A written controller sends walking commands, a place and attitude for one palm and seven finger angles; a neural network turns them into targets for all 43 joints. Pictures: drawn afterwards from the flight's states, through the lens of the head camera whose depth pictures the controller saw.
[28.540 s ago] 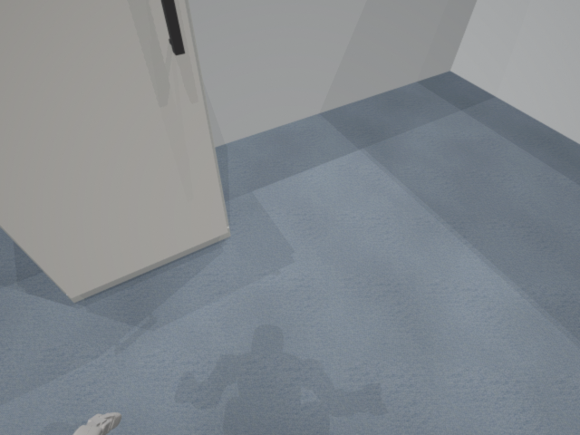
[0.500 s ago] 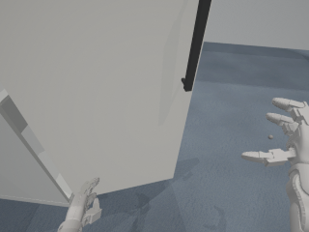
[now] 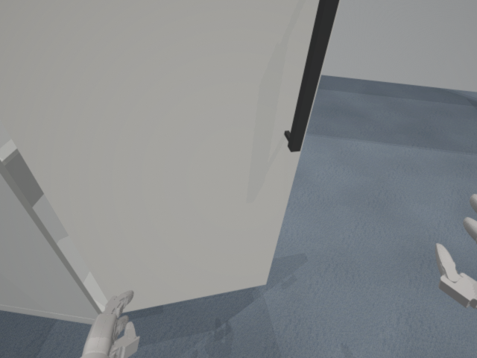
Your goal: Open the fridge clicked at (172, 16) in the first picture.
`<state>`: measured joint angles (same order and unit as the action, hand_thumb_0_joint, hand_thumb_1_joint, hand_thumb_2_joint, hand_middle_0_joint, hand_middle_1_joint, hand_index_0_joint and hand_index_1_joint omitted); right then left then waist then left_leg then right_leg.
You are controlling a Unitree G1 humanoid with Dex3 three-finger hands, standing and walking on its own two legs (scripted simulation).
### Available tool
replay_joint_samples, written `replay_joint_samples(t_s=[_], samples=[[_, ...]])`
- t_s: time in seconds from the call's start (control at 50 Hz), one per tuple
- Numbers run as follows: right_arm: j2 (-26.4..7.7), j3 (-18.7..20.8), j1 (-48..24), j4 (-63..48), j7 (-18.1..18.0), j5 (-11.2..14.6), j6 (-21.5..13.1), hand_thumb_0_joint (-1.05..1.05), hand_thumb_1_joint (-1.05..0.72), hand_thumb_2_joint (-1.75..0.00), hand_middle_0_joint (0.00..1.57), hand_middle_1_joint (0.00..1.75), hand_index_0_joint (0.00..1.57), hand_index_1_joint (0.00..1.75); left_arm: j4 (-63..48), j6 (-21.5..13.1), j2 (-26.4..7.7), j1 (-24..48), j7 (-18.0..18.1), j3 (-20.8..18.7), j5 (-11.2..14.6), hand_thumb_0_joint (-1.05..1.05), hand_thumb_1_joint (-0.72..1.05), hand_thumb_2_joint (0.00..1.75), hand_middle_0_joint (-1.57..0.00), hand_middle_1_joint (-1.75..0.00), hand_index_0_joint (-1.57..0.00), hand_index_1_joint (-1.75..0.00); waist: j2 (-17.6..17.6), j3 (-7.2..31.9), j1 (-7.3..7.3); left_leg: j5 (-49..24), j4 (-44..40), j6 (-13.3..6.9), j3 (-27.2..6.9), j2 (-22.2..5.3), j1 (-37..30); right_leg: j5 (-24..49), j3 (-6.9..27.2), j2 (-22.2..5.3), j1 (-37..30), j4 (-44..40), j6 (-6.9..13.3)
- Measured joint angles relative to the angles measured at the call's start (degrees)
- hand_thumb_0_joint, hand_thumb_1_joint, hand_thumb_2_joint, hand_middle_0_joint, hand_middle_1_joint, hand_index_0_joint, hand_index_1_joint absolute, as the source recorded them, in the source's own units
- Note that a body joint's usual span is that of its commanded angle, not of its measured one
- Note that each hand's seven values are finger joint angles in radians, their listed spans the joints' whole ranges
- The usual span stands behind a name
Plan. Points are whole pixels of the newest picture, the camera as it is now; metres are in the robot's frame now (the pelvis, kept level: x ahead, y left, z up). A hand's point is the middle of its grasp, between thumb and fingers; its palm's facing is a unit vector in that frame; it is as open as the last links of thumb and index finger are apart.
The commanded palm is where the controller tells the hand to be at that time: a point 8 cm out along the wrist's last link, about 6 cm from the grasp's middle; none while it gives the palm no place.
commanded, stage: draw the hand back to the body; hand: right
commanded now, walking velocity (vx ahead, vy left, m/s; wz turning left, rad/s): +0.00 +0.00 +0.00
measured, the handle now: (307, 65) +0.55 -0.12 +0.27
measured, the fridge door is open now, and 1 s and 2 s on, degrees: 70 70 70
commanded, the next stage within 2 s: step back with the hand held close in 0.40 s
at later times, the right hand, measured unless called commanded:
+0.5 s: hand (455, 277) +0.19 -0.27 +0.15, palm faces +0.48 +0.79 -0.37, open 7.4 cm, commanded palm +0.14 -0.30 +0.17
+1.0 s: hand out of the picture +0.15 -0.29 +0.15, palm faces +0.45 +0.76 -0.47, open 7.4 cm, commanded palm +0.09 -0.32 +0.17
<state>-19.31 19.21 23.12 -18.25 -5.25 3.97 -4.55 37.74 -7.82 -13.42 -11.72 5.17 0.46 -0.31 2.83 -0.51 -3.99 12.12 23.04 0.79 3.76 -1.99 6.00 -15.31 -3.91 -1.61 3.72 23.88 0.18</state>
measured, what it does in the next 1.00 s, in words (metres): shifts its weight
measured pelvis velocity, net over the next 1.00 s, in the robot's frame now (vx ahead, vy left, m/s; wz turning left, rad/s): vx -0.05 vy -0.02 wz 0.00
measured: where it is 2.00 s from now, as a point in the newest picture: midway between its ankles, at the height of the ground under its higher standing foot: outside the picture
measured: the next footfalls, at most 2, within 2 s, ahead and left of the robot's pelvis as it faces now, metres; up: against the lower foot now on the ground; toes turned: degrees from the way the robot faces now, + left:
left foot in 1.82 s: -0.17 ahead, +0.12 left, +0.00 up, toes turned -6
right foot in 1.94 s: -0.06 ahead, -0.10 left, +0.00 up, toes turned -3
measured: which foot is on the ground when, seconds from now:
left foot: down 0.00-1.00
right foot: down 0.00-1.00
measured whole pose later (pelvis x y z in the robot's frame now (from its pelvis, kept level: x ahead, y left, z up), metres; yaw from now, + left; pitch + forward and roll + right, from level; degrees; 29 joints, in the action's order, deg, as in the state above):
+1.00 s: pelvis -0.05 -0.02 -0.02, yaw +0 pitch +0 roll +1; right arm -23.7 24.6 28.7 -26.0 -8.6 1.1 -11.4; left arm 31.5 -3.6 -12.5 -12.9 6.0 0.9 0.3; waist -0.4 -1.1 -0.9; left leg 11.1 32.1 2.0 3.1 -3.6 20.5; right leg -15.7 -4.1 -0.7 19.2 35.0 2.2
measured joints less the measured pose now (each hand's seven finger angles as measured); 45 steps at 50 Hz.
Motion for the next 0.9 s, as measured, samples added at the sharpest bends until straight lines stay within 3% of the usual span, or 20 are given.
replay_joint_samples(t_s=[0.16, 0.26, 0.54, 0.66, 0.76, 0.9], samples=[[0.7, 0.2, 1.9, -1.7, -1.1, -0.4, 0.6, 0.01, -0.79, -0.85, 0.21, 0.36, 0.21, 0.36, 0.0, -0.8, 0.4, 0.6, 0.6, 0.5, -0.2, 0.02, 0.91, 0.90, -0.21, -0.30, -0.20, -0.30, 0.2, -0.4, -1.72, 0.0, -0.3, -0.2, 1.0, 0.0, -0.7, 0.1, 1.0, 0.0, 0.0, 0.2, -0.1], [1.1, -0.1, 0.2, -1.1, -1.6, -0.5, 0.8, 0.01, -0.85, -0.88, 0.21, 0.32, 0.21, 0.32, 0.6, -1.0, 1.0, 1.1, 0.9, 1.1, -0.4, 0.02, 0.91, 0.90, -0.21, -0.30, -0.20, -0.30, 0.1, -0.8, -1.85, -0.1, -0.3, -0.3, 1.2, -0.1, -0.8, 0.4, 1.3, 0.1, -0.2, 0.0, -0.2], [0.1, 0.1, 1.2, -1.7, -1.0, -0.4, 0.3, 0.01, -0.89, -0.90, 0.21, 0.30, 0.21, 0.30, 0.9, -0.6, 0.9, -0.5, 0.5, 0.8, -0.5, 0.02, 0.90, 0.90, -0.21, -0.30, -0.20, -0.30, 0.2, -1.0, -0.38, 0.0, -0.4, -0.4, 0.6, 0.3, -0.9, 0.2, 0.6, -0.3, -0.6, -0.4, -0.4], [-1.1, 2.9, 1.2, -3.3, -1.6, -1.5, -3.7, 0.01, -0.89, -0.90, 0.21, 0.30, 0.21, 0.30, -1.5, 2.2, -0.2, 0.4, -0.1, 0.6, -0.1, 0.02, 0.91, 0.90, -0.21, -0.30, -0.20, -0.30, -0.1, 0.2, 1.67, -0.2, 1.7, -0.3, 0.8, 0.5, 5.0, -0.8, 0.9, -0.7, 6.3, 4.0, -0.1], [-2.0, 2.1, 5.3, -5.7, -1.8, -1.9, -4.6, 0.01, -0.89, -0.90, 0.21, 0.30, 0.21, 0.30, -4.1, 4.3, -0.5, 1.1, 0.2, -0.2, 0.2, 0.02, 0.91, 0.90, -0.21, -0.30, -0.20, -0.30, -1.0, 0.2, 3.43, -0.1, 4.5, 0.5, -0.4, -0.5, 9.3, -0.8, -0.2, 0.2, 9.7, 5.7, 0.6], [-4.7, 3.7, 7.1, -7.6, -2.5, -2.1, -5.6, 0.01, -0.89, -0.90, 0.21, 0.30, 0.21, 0.30, -5.9, 5.4, 0.4, 0.1, 1.0, -0.2, 0.5, 0.02, 0.91, 0.90, -0.21, -0.30, -0.20, -0.30, -2.8, -0.2, 3.66, -0.8, 6.9, 1.1, -1.1, -1.3, 12.6, -0.4, -0.7, 0.9, 13.0, 8.2, 1.6]])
